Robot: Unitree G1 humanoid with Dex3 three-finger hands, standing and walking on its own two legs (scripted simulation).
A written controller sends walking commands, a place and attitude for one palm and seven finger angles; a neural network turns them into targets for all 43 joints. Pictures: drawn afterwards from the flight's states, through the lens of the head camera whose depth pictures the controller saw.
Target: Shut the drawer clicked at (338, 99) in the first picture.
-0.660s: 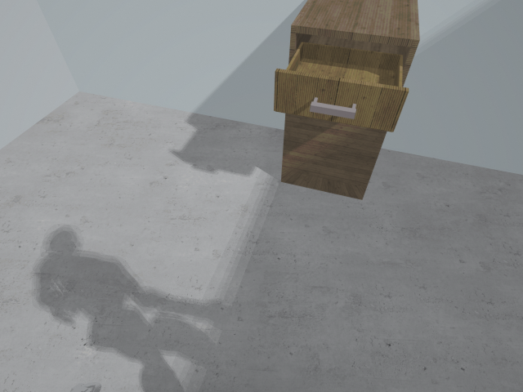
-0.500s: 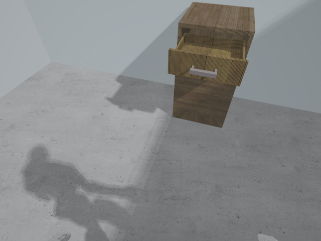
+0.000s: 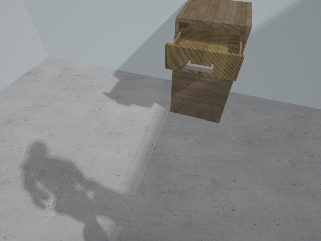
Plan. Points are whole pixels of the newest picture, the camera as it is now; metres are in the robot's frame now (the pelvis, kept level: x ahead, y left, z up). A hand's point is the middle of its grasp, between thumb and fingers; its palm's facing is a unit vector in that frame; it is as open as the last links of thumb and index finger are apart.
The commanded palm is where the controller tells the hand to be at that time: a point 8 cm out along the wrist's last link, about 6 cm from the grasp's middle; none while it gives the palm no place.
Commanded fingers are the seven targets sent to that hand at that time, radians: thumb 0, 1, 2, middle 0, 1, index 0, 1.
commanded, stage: stand and wait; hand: left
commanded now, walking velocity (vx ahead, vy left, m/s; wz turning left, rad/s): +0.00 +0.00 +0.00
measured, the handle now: (199, 66) +0.93 -0.14 -0.06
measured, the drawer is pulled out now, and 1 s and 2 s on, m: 0.30 0.30 0.30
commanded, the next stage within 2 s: look at it before walking up in 0.16 s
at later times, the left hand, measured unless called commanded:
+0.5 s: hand out of the picture +0.07 +0.25 -0.15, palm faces -0.03 -0.94 -0.33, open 7.4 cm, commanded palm none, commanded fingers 0.00 0.90 0.90 -0.20 -0.30 -0.20 -0.30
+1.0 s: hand out of the picture +0.07 +0.24 -0.16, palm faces -0.03 -0.94 -0.33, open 7.4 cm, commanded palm none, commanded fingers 0.00 0.90 0.90 -0.20 -0.30 -0.20 -0.30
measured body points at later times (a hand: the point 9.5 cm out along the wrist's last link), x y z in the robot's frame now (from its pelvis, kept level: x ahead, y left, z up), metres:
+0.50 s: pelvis +0.00 +0.00 +0.00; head +0.00 +0.00 +0.45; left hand +0.07 +0.29 -0.13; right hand +0.07 -0.29 -0.14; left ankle +0.00 +0.14 -0.74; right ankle +0.00 -0.11 -0.74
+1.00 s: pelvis +0.01 +0.00 +0.00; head +0.01 +0.00 +0.45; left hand +0.07 +0.29 -0.14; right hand +0.08 -0.28 -0.14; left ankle +0.00 +0.14 -0.74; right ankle +0.00 -0.11 -0.74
